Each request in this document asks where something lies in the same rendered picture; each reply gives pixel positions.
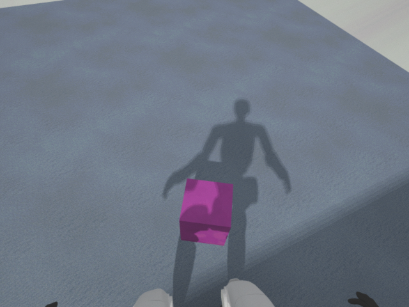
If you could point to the left robot thigh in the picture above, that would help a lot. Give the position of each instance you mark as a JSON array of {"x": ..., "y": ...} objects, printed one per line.
[{"x": 154, "y": 298}]

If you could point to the carton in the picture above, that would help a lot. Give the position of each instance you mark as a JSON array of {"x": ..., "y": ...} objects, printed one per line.
[{"x": 206, "y": 212}]

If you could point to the right robot thigh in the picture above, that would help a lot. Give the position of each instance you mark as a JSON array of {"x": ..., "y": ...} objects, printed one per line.
[{"x": 244, "y": 294}]

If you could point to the right robot hand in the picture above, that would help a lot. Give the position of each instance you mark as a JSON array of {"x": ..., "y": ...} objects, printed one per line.
[{"x": 363, "y": 300}]

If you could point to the robot thigh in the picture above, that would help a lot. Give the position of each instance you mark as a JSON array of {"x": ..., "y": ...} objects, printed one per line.
[
  {"x": 154, "y": 298},
  {"x": 244, "y": 294}
]

